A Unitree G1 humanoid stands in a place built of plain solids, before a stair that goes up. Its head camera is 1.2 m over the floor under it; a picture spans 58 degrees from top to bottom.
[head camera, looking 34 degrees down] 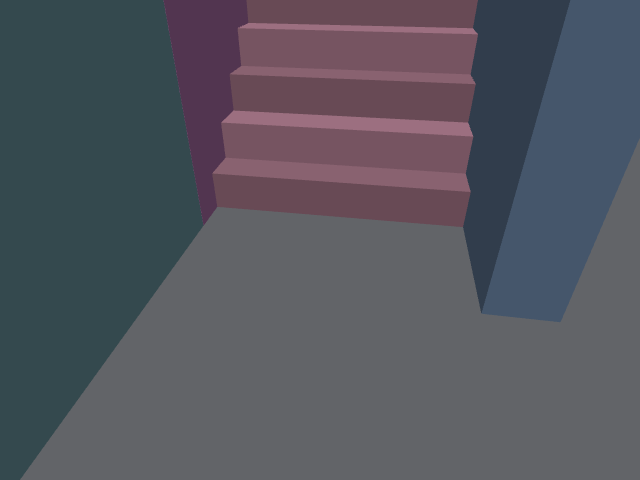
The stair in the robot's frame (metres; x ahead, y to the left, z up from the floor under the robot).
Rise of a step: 0.20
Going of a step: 0.21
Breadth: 1.33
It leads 9 degrees to the right of straight ahead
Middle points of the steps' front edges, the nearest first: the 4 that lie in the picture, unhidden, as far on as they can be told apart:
2.00 -0.08 0.21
2.21 -0.12 0.41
2.42 -0.15 0.62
2.63 -0.18 0.82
